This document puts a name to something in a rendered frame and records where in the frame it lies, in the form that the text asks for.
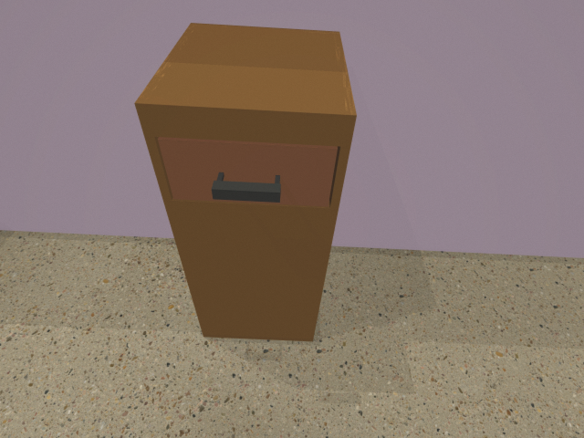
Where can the drawer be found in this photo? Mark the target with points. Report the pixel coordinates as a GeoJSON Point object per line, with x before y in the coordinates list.
{"type": "Point", "coordinates": [192, 166]}

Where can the cabinet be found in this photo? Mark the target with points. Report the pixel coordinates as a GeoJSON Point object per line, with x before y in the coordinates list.
{"type": "Point", "coordinates": [254, 270]}

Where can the handle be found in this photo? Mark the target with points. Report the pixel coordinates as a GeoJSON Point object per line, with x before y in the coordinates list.
{"type": "Point", "coordinates": [246, 191]}

